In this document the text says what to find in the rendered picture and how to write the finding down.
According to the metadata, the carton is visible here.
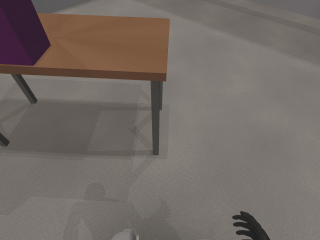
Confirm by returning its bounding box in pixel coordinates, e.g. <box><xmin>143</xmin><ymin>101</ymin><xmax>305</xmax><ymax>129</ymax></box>
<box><xmin>0</xmin><ymin>0</ymin><xmax>51</xmax><ymax>66</ymax></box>

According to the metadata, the robot left thigh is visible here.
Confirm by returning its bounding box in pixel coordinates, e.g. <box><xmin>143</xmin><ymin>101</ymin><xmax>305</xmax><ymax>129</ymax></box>
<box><xmin>111</xmin><ymin>230</ymin><xmax>141</xmax><ymax>240</ymax></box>

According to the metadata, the table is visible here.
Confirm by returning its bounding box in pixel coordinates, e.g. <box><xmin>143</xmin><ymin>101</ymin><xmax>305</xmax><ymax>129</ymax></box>
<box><xmin>0</xmin><ymin>13</ymin><xmax>170</xmax><ymax>155</ymax></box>

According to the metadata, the right robot hand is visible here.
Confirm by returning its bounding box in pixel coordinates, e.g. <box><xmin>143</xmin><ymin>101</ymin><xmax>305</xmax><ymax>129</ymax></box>
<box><xmin>232</xmin><ymin>211</ymin><xmax>270</xmax><ymax>240</ymax></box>

